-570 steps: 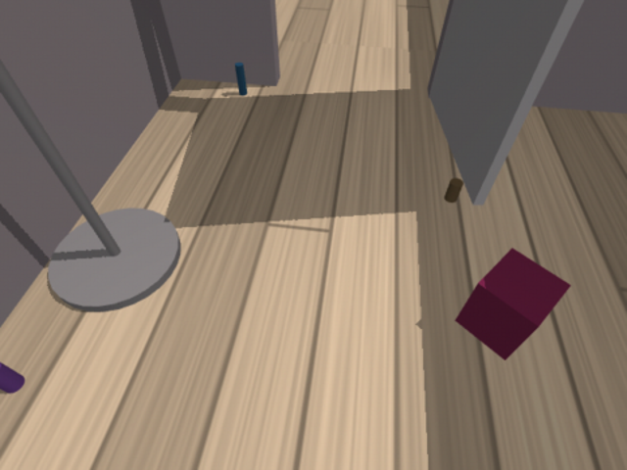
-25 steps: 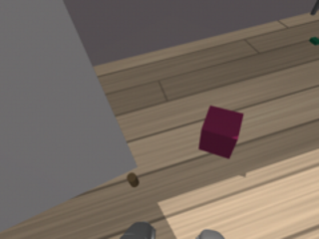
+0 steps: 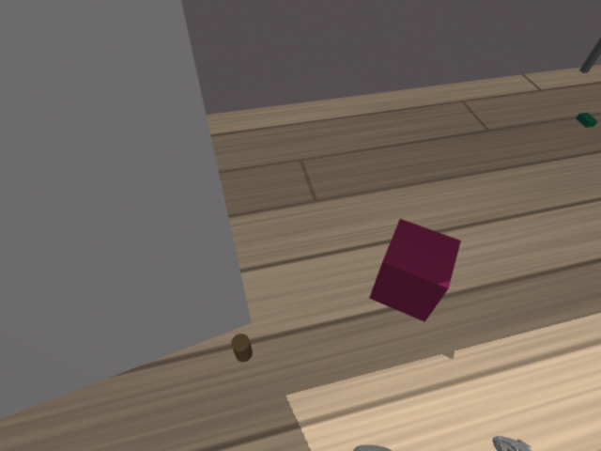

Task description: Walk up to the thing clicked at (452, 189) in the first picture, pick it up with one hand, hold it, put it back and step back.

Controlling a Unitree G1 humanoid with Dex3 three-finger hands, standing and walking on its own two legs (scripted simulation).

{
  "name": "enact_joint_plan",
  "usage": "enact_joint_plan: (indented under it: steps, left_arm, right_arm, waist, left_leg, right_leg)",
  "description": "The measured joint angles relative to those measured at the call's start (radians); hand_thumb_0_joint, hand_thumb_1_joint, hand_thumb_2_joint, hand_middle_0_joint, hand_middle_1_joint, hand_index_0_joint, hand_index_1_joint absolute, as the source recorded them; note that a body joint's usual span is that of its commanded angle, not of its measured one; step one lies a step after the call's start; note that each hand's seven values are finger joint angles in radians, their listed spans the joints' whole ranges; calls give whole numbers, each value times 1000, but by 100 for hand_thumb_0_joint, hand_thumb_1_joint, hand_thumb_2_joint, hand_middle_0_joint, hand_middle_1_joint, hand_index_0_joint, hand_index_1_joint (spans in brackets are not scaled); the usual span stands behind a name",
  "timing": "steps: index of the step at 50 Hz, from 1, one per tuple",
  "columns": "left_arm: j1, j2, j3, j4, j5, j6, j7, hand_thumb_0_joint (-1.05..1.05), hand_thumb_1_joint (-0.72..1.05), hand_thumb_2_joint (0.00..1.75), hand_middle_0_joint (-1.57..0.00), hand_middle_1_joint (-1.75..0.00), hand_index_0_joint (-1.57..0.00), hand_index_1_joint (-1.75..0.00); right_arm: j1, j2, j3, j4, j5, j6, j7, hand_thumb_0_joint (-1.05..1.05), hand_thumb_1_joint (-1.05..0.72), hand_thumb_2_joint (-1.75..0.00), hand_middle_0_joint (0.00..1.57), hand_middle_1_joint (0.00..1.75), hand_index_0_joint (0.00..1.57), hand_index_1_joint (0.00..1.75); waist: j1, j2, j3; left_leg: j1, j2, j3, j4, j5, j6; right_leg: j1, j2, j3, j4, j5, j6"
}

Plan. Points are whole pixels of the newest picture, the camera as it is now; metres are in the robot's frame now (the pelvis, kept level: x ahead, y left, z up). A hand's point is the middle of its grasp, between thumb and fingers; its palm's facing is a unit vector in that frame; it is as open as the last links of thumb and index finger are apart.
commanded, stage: walk up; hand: left
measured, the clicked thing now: (242, 348) +0.49 +0.19 -0.71
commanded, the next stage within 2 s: stand in 0.36 s
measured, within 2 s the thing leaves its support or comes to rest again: neither
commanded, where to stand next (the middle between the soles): +0.08 -0.01 m, yaw -4 degrees
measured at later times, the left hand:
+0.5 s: hand out of the picture +0.10 +0.24 -0.13, palm faces -0.04 -0.94 -0.34, open 7.4 cm
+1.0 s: hand out of the picture +0.06 +0.24 -0.13, palm faces -0.03 -0.94 -0.34, open 7.4 cm
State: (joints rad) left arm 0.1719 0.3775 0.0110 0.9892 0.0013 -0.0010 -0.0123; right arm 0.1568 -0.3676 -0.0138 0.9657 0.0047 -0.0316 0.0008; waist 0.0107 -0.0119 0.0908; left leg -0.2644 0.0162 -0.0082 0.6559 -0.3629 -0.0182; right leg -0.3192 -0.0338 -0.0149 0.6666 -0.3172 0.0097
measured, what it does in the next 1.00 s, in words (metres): stands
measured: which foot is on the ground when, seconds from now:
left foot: down 0.00-1.00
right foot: down 0.00-1.00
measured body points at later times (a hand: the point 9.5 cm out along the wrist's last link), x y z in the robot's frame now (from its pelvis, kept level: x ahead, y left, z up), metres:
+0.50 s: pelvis -0.01 -0.01 +0.02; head -0.01 -0.02 +0.47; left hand +0.10 +0.29 -0.10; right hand +0.06 -0.32 -0.11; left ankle -0.01 +0.13 -0.72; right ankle +0.02 -0.13 -0.72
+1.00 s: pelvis -0.02 -0.01 +0.02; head -0.02 -0.02 +0.47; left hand +0.06 +0.29 -0.11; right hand +0.04 -0.31 -0.11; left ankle -0.01 +0.13 -0.72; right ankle +0.02 -0.13 -0.72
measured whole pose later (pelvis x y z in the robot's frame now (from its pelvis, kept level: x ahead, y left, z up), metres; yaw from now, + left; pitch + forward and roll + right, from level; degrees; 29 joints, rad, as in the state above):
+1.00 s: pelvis -0.02 -0.01 +0.02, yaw -1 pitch -3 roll +0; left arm 0.10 0.35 0.00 1.15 0.01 -0.01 -0.02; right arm 0.11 -0.35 -0.01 1.15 -0.02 0.00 0.02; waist 0.00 0.00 0.06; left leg -0.12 0.03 0.00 0.35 -0.17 -0.04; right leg -0.18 -0.01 -0.02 0.36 -0.13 0.00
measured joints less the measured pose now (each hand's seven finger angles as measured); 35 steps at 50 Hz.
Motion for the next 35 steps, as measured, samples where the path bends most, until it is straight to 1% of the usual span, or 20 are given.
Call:
enact_joint_plan:
  steps: [5,15,25,35]
  left_arm:
    - [-47,-13,-9,14,-1,-3,-8,0,90,89,-21,-30,-21,-30]
    - [-106,-19,-7,65,0,3,-13,0,90,89,-21,-30,-20,-30]
    - [-121,-25,-8,123,1,-8,-12,0,90,89,-21,-30,-20,-30]
    - [-107,-23,-6,154,3,-8,-10,0,90,89,-21,-30,-20,-30]
  right_arm:
    - [-34,-1,9,33,0,-5,-3,1,-90,-90,20,30,20,31]
    - [-67,-13,11,98,-6,1,-3,1,-90,-90,20,30,20,30]
    - [-65,-2,9,155,-12,21,8,1,-90,-90,20,30,20,30]
    - [-50,19,5,186,-18,27,21,1,-90,-90,20,30,20,30]
  waist:
    - [-2,4,3]
    - [-15,6,-20]
    - [-26,21,-16]
    - [-19,21,-21]
  left_leg:
    - [25,15,0,-38,19,-5]
    - [85,23,7,-147,80,-16]
    - [142,26,7,-254,147,-22]
    - [148,24,7,-303,184,-22]
  right_leg:
    - [29,16,-2,-50,26,-6]
    - [78,24,2,-141,79,-15]
    - [137,28,-1,-251,146,-15]
    - [144,27,-1,-300,184,-14]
